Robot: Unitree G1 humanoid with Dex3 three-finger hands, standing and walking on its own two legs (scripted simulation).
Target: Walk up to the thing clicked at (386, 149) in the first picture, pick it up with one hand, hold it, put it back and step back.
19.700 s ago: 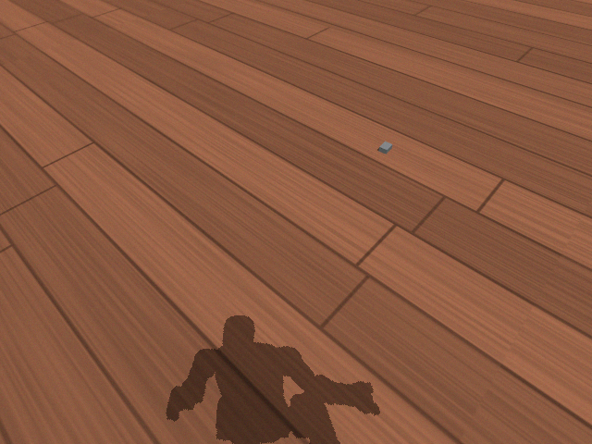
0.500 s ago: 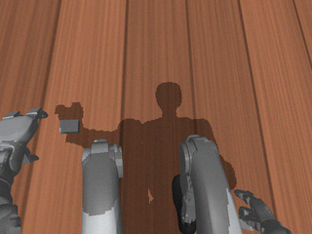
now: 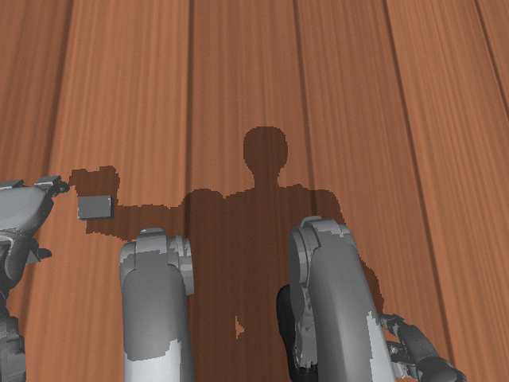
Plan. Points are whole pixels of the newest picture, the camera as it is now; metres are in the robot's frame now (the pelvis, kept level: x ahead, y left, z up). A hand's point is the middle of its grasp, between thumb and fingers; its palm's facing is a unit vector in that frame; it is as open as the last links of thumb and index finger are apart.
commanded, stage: rise first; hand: left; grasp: from above
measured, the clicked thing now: (96, 208) +0.41 +0.30 -0.31
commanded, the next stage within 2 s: approach in 0.42 s
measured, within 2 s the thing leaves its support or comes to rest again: neither
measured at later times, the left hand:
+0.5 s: hand (47, 223) +0.36 +0.34 -0.18, palm faces -0.45 -0.11 -0.88, open 11.3 cm
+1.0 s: hand (86, 179) +0.43 +0.28 -0.17, palm faces -0.40 -0.04 -0.91, open 12.4 cm
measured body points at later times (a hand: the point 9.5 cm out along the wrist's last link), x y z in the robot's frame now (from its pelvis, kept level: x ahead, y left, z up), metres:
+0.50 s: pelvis +0.01 +0.00 -0.01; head +0.22 +0.07 +0.38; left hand +0.38 +0.34 -0.13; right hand +0.12 -0.28 -0.13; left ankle +0.08 +0.14 -0.28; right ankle +0.10 -0.13 -0.28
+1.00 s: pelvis +0.01 +0.00 +0.00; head +0.23 +0.06 +0.38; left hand +0.45 +0.28 -0.12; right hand +0.09 -0.28 -0.12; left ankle +0.08 +0.14 -0.28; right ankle +0.10 -0.13 -0.28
